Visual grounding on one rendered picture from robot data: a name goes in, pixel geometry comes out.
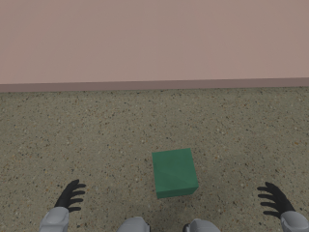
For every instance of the left robot forearm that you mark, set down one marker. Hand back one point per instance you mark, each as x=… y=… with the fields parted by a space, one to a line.
x=56 y=220

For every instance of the left robot hand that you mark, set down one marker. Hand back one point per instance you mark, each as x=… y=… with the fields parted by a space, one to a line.
x=65 y=198

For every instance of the right robot hand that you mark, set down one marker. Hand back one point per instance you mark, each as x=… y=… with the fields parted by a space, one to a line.
x=282 y=204

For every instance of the right robot forearm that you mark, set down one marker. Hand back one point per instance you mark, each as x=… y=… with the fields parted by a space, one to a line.
x=292 y=221

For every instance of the carton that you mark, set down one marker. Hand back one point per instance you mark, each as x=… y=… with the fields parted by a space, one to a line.
x=174 y=173

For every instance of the robot left thigh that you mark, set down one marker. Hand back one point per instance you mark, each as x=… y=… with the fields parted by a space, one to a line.
x=134 y=224

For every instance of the robot thigh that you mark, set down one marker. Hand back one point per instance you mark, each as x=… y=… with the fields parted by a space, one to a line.
x=200 y=225
x=134 y=224

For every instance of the robot right thigh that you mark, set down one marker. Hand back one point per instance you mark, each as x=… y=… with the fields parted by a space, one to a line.
x=200 y=225

